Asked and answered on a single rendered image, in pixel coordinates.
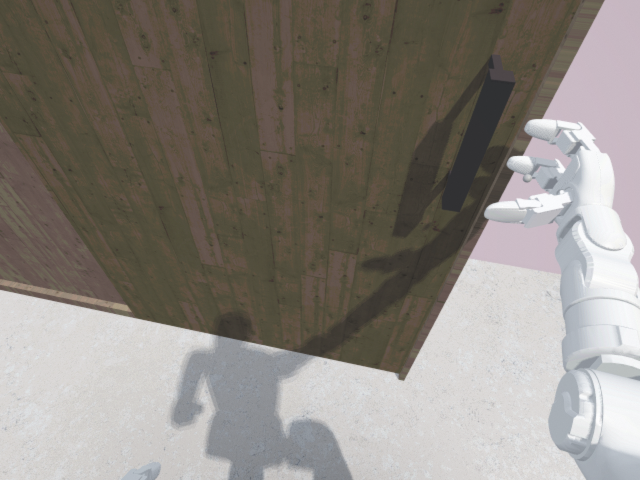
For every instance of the right robot upper arm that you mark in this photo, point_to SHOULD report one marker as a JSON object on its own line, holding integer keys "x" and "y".
{"x": 595, "y": 417}

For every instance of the wardrobe door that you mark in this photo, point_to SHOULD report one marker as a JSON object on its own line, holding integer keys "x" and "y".
{"x": 270, "y": 171}
{"x": 38, "y": 245}

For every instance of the right robot hand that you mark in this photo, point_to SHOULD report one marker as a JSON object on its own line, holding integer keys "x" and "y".
{"x": 588, "y": 179}

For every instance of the right robot forearm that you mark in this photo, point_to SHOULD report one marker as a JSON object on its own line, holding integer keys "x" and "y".
{"x": 600, "y": 294}

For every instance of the handle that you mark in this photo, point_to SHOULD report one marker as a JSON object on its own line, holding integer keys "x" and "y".
{"x": 490, "y": 105}

